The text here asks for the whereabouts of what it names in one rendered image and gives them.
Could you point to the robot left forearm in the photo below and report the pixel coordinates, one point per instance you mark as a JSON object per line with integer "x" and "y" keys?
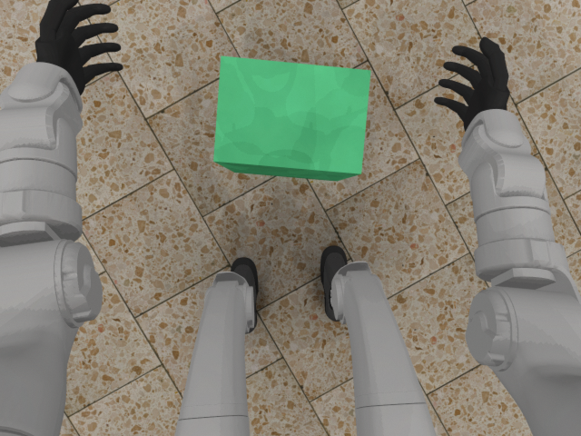
{"x": 39, "y": 121}

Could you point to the left robot foot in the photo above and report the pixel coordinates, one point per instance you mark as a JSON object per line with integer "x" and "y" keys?
{"x": 246, "y": 268}

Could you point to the right robot shin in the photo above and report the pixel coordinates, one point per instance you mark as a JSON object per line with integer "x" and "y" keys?
{"x": 354, "y": 266}

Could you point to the right robot upper arm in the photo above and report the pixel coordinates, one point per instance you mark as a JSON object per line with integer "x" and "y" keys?
{"x": 531, "y": 340}

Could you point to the robot right forearm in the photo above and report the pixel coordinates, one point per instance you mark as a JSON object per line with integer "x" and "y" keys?
{"x": 516, "y": 242}

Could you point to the left robot upper arm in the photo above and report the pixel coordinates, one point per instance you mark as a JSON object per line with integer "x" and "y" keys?
{"x": 47, "y": 291}

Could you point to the left robot hand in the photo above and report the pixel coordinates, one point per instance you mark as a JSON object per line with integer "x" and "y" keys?
{"x": 59, "y": 40}

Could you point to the right robot hand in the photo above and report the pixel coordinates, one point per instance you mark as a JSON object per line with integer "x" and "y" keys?
{"x": 490, "y": 83}

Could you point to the carton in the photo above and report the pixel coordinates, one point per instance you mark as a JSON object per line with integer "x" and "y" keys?
{"x": 291, "y": 120}

